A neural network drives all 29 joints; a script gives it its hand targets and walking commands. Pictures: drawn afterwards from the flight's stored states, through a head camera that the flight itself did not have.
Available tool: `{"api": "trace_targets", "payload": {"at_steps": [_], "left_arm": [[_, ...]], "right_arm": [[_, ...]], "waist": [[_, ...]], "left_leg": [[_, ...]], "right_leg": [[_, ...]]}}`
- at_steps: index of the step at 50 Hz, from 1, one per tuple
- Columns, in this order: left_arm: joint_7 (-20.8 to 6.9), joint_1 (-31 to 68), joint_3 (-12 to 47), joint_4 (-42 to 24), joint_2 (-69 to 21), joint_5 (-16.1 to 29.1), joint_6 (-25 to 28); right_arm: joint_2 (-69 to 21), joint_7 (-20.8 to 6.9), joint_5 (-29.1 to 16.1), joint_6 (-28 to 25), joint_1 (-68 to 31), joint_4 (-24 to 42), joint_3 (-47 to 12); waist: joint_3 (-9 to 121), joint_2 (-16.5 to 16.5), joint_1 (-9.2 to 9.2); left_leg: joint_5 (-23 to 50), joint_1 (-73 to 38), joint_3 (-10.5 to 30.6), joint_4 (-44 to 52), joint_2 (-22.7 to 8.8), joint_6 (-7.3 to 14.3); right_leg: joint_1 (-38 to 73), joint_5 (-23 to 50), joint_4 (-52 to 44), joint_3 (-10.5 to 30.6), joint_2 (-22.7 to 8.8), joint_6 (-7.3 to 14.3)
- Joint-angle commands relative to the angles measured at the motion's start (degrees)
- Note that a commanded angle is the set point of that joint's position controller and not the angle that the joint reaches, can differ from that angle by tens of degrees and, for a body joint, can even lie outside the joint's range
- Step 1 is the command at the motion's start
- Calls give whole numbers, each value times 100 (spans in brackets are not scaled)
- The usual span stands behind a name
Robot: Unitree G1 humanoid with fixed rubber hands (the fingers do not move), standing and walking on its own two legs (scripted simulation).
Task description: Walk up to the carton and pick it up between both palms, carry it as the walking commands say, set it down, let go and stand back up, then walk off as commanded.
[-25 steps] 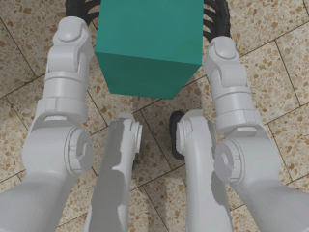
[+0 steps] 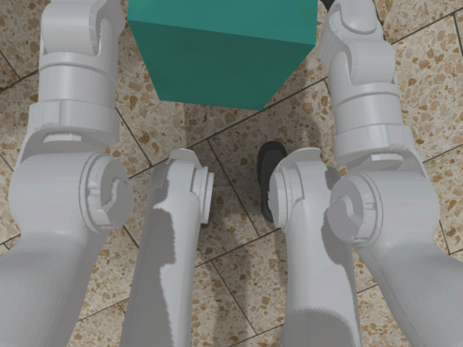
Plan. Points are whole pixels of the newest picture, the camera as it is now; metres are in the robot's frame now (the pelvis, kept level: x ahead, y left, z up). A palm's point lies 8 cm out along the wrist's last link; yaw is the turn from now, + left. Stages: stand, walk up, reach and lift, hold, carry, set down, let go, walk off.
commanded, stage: set down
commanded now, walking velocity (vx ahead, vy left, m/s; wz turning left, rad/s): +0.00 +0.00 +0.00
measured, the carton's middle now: out of the picture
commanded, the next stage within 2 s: none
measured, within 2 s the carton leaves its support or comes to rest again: neither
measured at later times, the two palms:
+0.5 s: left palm out of the picture +0.58 +0.16 -0.18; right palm out of the picture +0.56 -0.13 -0.20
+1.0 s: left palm out of the picture +0.58 +0.17 -0.19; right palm out of the picture +0.57 -0.13 -0.21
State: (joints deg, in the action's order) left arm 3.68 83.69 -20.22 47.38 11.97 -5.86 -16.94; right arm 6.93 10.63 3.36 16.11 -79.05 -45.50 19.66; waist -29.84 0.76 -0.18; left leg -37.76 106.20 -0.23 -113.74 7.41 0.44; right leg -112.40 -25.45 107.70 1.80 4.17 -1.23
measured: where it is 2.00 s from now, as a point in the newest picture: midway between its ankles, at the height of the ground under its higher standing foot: (229, 206)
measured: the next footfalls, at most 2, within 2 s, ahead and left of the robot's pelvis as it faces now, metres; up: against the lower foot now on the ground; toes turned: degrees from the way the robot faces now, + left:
none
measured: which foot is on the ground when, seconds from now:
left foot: down 0.00-1.00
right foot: down 0.00-1.00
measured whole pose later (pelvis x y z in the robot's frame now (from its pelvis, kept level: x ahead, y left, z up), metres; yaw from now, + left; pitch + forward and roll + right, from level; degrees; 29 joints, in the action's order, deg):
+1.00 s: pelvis +0.01 +0.00 -0.03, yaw +0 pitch +33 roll +0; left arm -4.4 88.5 -28.8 47.8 13.1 -12.1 -14.7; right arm 7.1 1.8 10.8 11.9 -86.5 -48.5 28.1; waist -29.8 0.5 0.3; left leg -41.0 112.3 -0.2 -120.6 8.0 0.4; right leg -118.8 -28.5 114.6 1.1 4.2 -1.2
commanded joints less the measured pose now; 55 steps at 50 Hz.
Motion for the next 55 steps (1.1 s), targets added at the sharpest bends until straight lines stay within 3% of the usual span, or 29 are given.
{"api": "trace_targets", "payload": {"at_steps": [1, 3, 4, 9, 11, 12, 14, 15, 17, 18, 20, 21, 22, 24, 25, 28, 35, 36, 38, 40, 42, 44, 45, 46, 50, 52, 53, 54, 55], "left_arm": [[-1426, 3739, 2544, -144, -5574, 699, 150], [-1478, 3555, 2298, 556, -5478, 656, 127], [-1526, 3493, 2130, 648, -5319, 531, 124], [-1676, 3619, 2012, 785, -5114, 364, 59], [-1719, 3396, 1760, 1112, -5000, 50, -17], [-1750, 3365, 1531, 1020, -4745, -54, -21], [-1797, 3205, 1488, 1217, -4823, -138, -48], [-1824, 3061, 1486, 1390, -4948, -159, -117], [-1886, 2645, 1351, 1807, -5011, -297, -262], [-1923, 2776, 1342, 1590, -4948, -223, -229], [-1950, 2718, 1224, 1575, -4893, -284, -256], [-1950, 2522, 1148, 1731, -4783, -419, -303], [-1943, 2465, 1197, 1769, -4834, -372, -310], [-1951, 2175, 1091, 1909, -4799, -493, -375], [-1995, 2341, 1154, 1798, -4904, -406, -371], [-1981, 2348, 1268, 1600, -4776, -338, -290], [-2050, 1999, 1108, 1782, -4679, -447, -291], [-2037, 1879, 1034, 1906, -4773, -459, -276], [-1980, 2035, 1063, 1658, -4553, -610, -256], [-2005, 1930, 1120, 1758, -4716, -436, -269], [-1973, 1755, 950, 1788, -4581, -597, -240], [-1985, 1905, 1078, 1797, -4572, -518, -248], [-2024, 1890, 950, 1781, -4430, -553, -258], [-1995, 1901, 1058, 1708, -4483, -528, -225], [-1998, 1681, 905, 2006, -4454, -618, -279], [-1991, 1652, 955, 1899, -4369, -598, -243], [-1993, 1586, 1029, 2040, -4431, -600, -243], [-1974, 1815, 962, 1635, -4231, -657, -182], [-1958, 1889, 1023, 1660, -4287, -645, -198]], "right_arm": [[-4414, -1466, -662, -459, -5391, 1227, -2284], [-4356, -1450, -379, -387, -4747, 358, -2089], [-4316, -1510, -275, -342, -4666, 177, -1894], [-4018, -1601, 153, -266, -3949, -583, -1120], [-4177, -1678, 219, -196, -3872, -724, -1002], [-4228, -1734, 292, -138, -3749, -764, -946], [-4253, -1763, 320, -127, -3805, -743, -966], [-4117, -1791, 365, -103, -3597, -935, -852], [-3874, -1831, 478, -57, -3511, -974, -775], [-3955, -1849, 537, -13, -3470, -997, -744], [-3927, -1889, 665, 46, -3086, -1267, -549], [-3948, -1920, 614, 61, -3085, -1259, -589], [-3920, -1943, 660, 65, -2933, -1184, -551], [-3881, -1933, 639, 68, -2973, -1037, -611], [-3730, -1948, 789, 73, -3008, -1091, -467], [-3850, -1934, 730, 30, -2675, -1115, -512], [-3810, -1934, 907, 37, -2180, -1265, -383], [-3724, -1902, 876, -27, -2521, -1081, -462], [-3758, -1908, 885, -28, -2363, -1208, -277], [-3754, -1911, 971, 57, -2160, -1449, -285], [-3741, -1963, 863, -11, -2221, -1326, -390], [-3697, -1912, 904, -18, -2239, -1324, -278], [-3590, -1897, 964, 0, -2124, -1336, -129], [-3717, -1925, 929, -18, -2183, -1343, -193], [-3480, -1891, 983, -38, -2303, -1093, -173], [-3478, -1868, 984, -21, -2081, -1288, -215], [-3524, -1902, 964, -63, -2138, -1375, -169], [-3468, -1877, 989, -25, -2057, -1424, -113], [-3541, -1875, 961, -39, -1935, -1488, -15]], "waist": [[8906, -300, -34], [7638, -16, 126], [7130, 55, 67], [5826, -248, 536], [5599, -393, 221], [5399, -195, 132], [5224, -220, 99], [5264, -230, 281], [4995, -333, 238], [4927, -247, 182], [4800, -315, 409], [4675, -351, 125], [4760, -374, 301], [4785, -439, 93], [4676, -440, 320], [4756, -318, 397], [4507, -438, 339], [4603, -251, 260], [4620, -468, 65], [4471, -411, 273], [4443, -404, 127], [4295, -265, 301], [4185, -495, 415], [4303, -445, 264], [4307, -373, 268], [4172, -337, 133], [4128, -449, 175], [4341, -299, 137], [4154, -505, 259]], "left_leg": [[1954, -1600, 155, 896, 186, 96], [1377, -738, 262, 952, 160, 91], [1106, -429, 184, 984, 149, 125], [316, -25, 290, 976, 109, 73], [185, -197, 198, 968, 145, 124], [180, 100, 235, 1007, 102, 150], [227, 147, 226, 955, 93, 167], [59, 184, 241, 967, 94, 120], [-30, 203, 164, 881, 83, 104], [-27, 332, 131, 876, 134, 126], [3, 250, 203, 904, 103, 105], [-11, 206, 196, 950, 77, 126], [-30, 153, 237, 960, 75, 151], [181, 171, 131, 881, 95, 164], [81, 337, 148, 892, 130, 110], [354, 322, 261, 814, 77, 118], [378, 548, 147, 771, 94, 89], [457, 390, 227, 775, 126, 132], [556, 256, 197, 771, 108, 117], [244, 480, 113, 753, 135, 137], [514, 478, 161, 807, 91, 107], [440, 386, 295, 812, 91, 158], [384, 537, 214, 792, 68, 119], [489, 422, 213, 784, 100, 120], [415, 508, 207, 729, 83, 179], [433, 475, 186, 708, 94, 182], [501, 374, 257, 764, 51, 169], [539, 470, 186, 706, 124, 146], [490, 393, 248, 727, 59, 130]], "right_leg": [[4020, 1638, 370, -424, 420, 121], [3615, 1186, 407, -444, 363, 124], [3563, 1010, 296, -347, 325, 141], [2772, 250, 309, -459, 315, 247], [2581, -71, 340, -442, 303, 259], [2645, 4, 370, -425, 296, 238], [2493, -15, 414, -392, 297, 257], [2615, -56, 461, -512, 293, 253], [2548, -234, 414, -463, 269, 310], [2510, -184, 478, -456, 269, 293], [2498, -177, 439, -487, 292, 310], [2315, -310, 471, -504, 294, 299], [2350, -284, 473, -517, 260, 312], [2296, -162, 472, -445, 285, 307], [2355, -156, 448, -472, 296, 325], [2357, 178, 543, -465, 258, 314], [2411, 266, 523, -391, 263, 312], [2459, 285, 596, -409, 258, 301], [2266, 201, 586, -371, 304, 291], [2398, 114, 501, -369, 260, 283], [2190, 264, 590, -414, 287, 271], [2133, 148, 571, -453, 284, 288], [2213, 224, 558, -400, 282, 286], [1971, 212, 589, -433, 272, 277], [2164, 181, 595, -416, 251, 204], [2109, 168, 580, -345, 249, 218], [1954, 146, 676, -408, 261, 226], [2141, 217, 574, -428, 275, 142], [1901, 171, 615, -447, 267, 227]]}}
